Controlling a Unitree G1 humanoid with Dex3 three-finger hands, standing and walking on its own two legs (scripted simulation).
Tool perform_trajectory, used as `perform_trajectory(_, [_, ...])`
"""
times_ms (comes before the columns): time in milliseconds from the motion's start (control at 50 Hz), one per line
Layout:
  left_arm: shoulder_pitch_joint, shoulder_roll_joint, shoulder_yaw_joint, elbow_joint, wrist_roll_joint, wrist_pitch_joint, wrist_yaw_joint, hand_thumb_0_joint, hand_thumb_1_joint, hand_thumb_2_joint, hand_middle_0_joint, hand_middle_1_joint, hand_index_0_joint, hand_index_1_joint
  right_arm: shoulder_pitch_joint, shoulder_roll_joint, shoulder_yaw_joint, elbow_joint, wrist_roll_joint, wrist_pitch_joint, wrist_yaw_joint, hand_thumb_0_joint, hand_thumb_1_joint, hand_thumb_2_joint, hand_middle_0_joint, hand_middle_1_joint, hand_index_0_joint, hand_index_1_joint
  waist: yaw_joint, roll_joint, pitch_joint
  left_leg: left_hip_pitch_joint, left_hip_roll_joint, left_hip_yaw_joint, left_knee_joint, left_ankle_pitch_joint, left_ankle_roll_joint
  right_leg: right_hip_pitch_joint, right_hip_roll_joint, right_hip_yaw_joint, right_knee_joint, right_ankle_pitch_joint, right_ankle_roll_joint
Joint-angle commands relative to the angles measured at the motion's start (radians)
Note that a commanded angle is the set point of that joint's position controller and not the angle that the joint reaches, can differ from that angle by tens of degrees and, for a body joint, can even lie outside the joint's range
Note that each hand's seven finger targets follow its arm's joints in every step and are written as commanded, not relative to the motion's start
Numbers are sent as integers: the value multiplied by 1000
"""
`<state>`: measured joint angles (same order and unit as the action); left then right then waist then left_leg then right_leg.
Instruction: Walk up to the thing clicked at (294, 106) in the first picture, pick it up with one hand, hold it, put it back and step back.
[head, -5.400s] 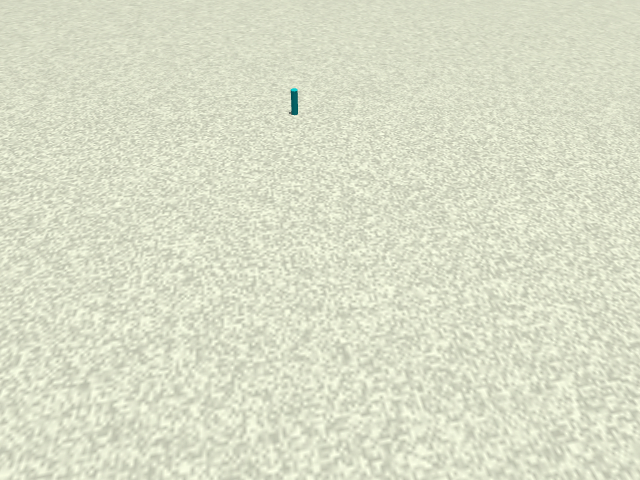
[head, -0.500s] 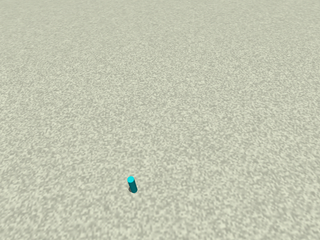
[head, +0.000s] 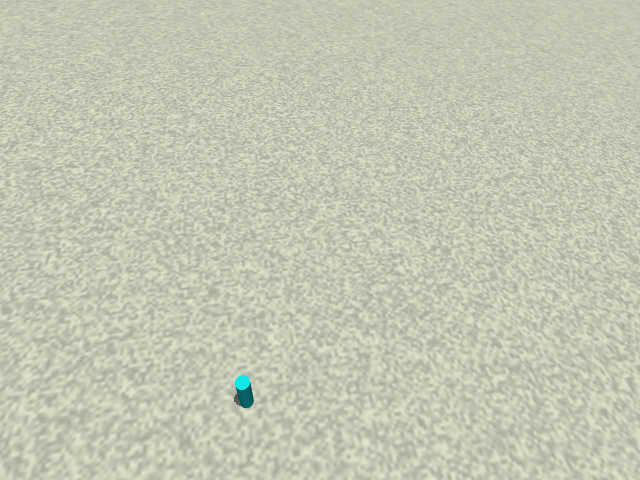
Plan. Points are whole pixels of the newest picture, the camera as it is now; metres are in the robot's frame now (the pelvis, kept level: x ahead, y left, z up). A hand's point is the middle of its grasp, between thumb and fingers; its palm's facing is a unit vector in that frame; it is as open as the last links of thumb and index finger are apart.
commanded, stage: walk up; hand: left
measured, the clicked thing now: (244, 392) +0.46 +0.18 -0.68
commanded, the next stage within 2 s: stand in 1.30 s
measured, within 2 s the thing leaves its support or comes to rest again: neither
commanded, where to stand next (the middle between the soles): +0.08 -0.03 m, yaw +0 degrees
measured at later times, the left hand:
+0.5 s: hand out of the picture +0.15 +0.23 -0.13, palm faces -0.02 -0.95 -0.32, open 7.4 cm
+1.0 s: hand out of the picture +0.11 +0.24 -0.13, palm faces +0.00 -0.95 -0.32, open 7.4 cm
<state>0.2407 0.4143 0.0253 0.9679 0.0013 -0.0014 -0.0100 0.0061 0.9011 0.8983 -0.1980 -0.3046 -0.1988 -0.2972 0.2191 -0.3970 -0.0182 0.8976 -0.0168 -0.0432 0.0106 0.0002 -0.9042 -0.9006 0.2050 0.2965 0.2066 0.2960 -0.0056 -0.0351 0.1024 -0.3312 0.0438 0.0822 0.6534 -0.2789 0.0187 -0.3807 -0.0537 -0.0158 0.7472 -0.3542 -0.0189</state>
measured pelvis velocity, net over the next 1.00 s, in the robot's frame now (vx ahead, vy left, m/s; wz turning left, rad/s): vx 0.04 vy -0.01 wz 0.01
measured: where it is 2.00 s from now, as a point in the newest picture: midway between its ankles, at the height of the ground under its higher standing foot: outside the picture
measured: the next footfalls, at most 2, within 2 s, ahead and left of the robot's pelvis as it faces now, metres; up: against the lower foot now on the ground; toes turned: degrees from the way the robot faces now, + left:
right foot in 0.04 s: +0.09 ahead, -0.14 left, +0.00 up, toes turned -2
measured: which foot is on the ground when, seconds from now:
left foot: down 0.00-1.00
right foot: up 0.00-0.02, down 0.04-1.00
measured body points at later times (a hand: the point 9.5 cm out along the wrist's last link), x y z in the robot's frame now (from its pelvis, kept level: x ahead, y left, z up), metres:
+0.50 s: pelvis +0.03 -0.01 +0.02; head +0.04 -0.01 +0.47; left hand +0.15 +0.28 -0.11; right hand +0.11 -0.32 -0.11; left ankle +0.05 +0.11 -0.72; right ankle +0.05 -0.14 -0.72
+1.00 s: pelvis +0.04 -0.01 +0.03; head +0.05 -0.01 +0.48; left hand +0.11 +0.29 -0.11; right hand +0.13 -0.31 -0.11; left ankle +0.05 +0.11 -0.72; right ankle +0.05 -0.14 -0.72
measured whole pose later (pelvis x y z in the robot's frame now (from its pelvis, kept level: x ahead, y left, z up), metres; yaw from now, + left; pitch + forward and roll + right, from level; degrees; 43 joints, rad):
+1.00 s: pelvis +0.04 -0.01 +0.03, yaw +0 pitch -2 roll +0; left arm 0.08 0.34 0.01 1.19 0.00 0.01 -0.02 0.01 0.90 0.90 -0.20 -0.30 -0.20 -0.30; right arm 0.07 -0.35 0.01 1.18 -0.01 -0.02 0.01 0.00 -0.91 -0.90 0.20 0.30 0.20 0.30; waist 0.00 0.00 0.04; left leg -0.12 0.03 0.06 0.32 -0.17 -0.01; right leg -0.12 -0.04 -0.04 0.31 -0.16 0.02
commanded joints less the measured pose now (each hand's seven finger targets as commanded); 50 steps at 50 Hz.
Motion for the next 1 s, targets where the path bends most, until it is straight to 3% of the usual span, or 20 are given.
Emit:
perform_trajectory(0, [52,185,56,-3,13,-30,17,0,900,900,-200,-300,-200,-300,-70,-199,-46,-59,22,-3,-19,0,-900,-900,200,300,200,300,45,94,-125,-104,156,-160,-110,71,71,233,-11,31,-223,153,-33])
perform_trajectory(20, [24,219,62,-12,19,-41,21,0,900,900,-200,-300,-200,-300,-46,-156,-32,-49,28,-1,-19,0,-900,-900,200,300,200,300,27,-25,-128,-111,106,-119,-11,28,30,216,-140,222,-325,178,-64])
perform_trajectory(40, [-70,277,61,-29,11,-44,18,0,900,900,-200,-300,-200,-300,-44,-157,-35,-28,31,6,-22,0,-900,-900,200,300,200,300,-10,-111,-97,-28,-1,-64,32,-130,0,45,-249,369,-389,99,-148])
perform_trajectory(60, [-142,263,52,-39,6,-41,14,0,900,900,-200,-300,-200,-300,-28,-185,-44,14,30,10,-26,0,-900,-900,200,300,200,300,-26,-88,-78,91,5,-70,10,-138,1,-39,-237,328,-368,78,-162])
perform_trajectory(100, [-160,203,28,-22,-1,-38,14,0,900,900,-200,-300,-200,-300,-40,-206,-44,54,28,-3,-21,0,-900,-900,200,300,200,300,-31,-36,-119,139,57,-114,-122,26,16,-2,-132,163,-290,178,-66])
perform_trajectory(140, [-127,180,21,7,-4,-35,10,0,900,900,-200,-300,-200,-300,-93,-220,-35,72,27,-12,-18,0,-900,-900,200,300,200,300,7,-33,-148,104,106,-172,-169,91,44,101,-73,99,-264,198,-27])
perform_trajectory(220, [-172,183,19,42,-8,-34,11,0,900,900,-200,-300,-200,-300,-127,-198,-19,120,25,-9,-16,0,-900,-900,200,300,200,300,4,-30,-131,122,74,-124,-205,130,17,141,-101,122,-322,235,-32])
perform_trajectory(280, [-200,171,14,65,-11,-30,12,0,900,900,-200,-300,-200,-300,-155,-193,-15,156,21,-7,-15,0,-900,-900,200,300,200,300,9,-7,-129,144,82,-130,-251,137,13,156,-94,110,-366,210,-23])
perform_trajectory(380, [-232,154,14,101,-11,-25,10,0,900,900,-200,-300,-200,-300,-185,-186,-10,196,17,-10,-17,0,-900,-900,200,300,200,300,14,23,-159,169,96,-128,-306,224,5,239,-88,83,-391,285,-11])
perform_trajectory(520, [-263,147,12,131,-5,-20,6,0,900,900,-200,-300,-200,-300,-210,-180,-10,221,12,-6,-16,0,-900,-900,200,300,200,300,9,38,-134,178,96,-128,-365,161,-4,245,-86,80,-455,239,2])
perform_trajectory(660, [-259,143,18,145,-2,-20,4,0,900,900,-200,-300,-200,-300,-206,-182,-11,226,12,-8,-18,0,-900,-900,200,300,200,300,7,38,-170,210,103,-121,-374,221,-6,287,-93,74,-467,304,5])
perform_trajectory(740, [-257,143,16,156,1,-17,4,0,900,900,-200,-300,-200,-300,-215,-181,-14,224,11,-4,-18,0,-900,-900,200,300,200,300,4,39,-127,199,100,-127,-392,171,-7,255,-85,72,-483,261,12])
perform_trajectory(860, [-239,139,17,158,1,-19,4,0,900,900,-200,-300,-200,-300,-209,-180,-17,225,9,-2,-19,0,-900,-900,200,300,200,300,5,38,-142,215,96,-126,-395,173,-8,261,-86,72,-488,273,12])
perform_trajectory(980, [-223,136,20,161,1,-18,7,0,900,900,-200,-300,-200,-300,-204,-174,-19,222,13,-3,-20,0,-900,-900,200,300,200,300,8,30,-153,239,101,-128,-391,240,-9,270,-88,63,-478,306,15])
